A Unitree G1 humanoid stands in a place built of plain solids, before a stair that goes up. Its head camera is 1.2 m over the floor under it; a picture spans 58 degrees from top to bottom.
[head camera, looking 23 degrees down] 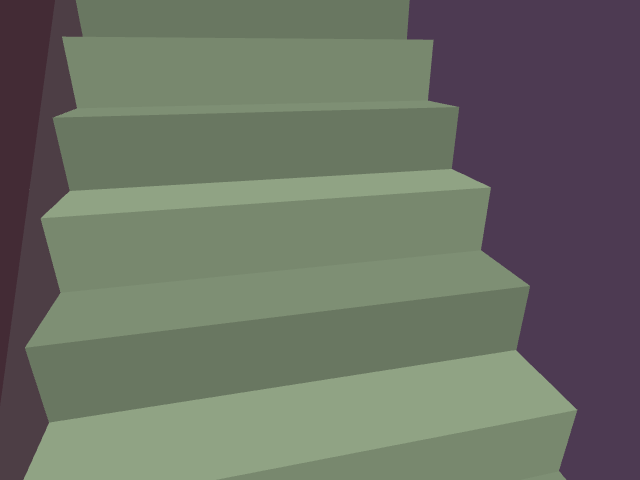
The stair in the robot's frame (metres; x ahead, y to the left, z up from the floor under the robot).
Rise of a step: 0.21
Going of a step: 0.24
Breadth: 1.23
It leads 13 degrees to the left of straight ahead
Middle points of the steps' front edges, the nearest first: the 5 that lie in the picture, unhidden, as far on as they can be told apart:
0.66 -0.02 0.42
0.89 0.03 0.63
1.13 0.08 0.84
1.36 0.14 1.05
1.59 0.19 1.26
